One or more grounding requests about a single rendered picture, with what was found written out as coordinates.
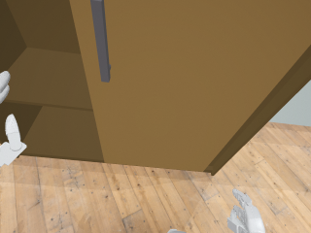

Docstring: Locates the robot right hand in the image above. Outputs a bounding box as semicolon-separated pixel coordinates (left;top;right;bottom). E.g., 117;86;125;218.
227;188;265;233

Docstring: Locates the handle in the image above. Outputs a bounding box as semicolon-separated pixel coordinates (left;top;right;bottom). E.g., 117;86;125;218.
90;0;111;83

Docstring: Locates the robot left hand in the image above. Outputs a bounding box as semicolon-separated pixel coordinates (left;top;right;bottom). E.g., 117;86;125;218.
0;71;27;168

